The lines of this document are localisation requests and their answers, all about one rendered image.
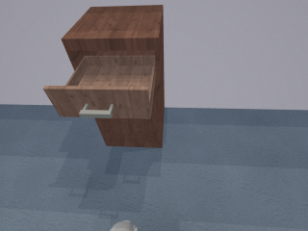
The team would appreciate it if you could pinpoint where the cabinet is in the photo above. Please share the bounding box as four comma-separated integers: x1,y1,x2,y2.
61,5,165,148

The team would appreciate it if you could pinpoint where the drawer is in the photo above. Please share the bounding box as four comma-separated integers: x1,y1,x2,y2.
43,55,156,119

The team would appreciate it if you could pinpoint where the left robot thigh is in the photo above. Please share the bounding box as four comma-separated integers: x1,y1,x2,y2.
110,221,138,231

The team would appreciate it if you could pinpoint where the handle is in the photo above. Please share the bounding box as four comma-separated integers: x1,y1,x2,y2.
79,103,114,118

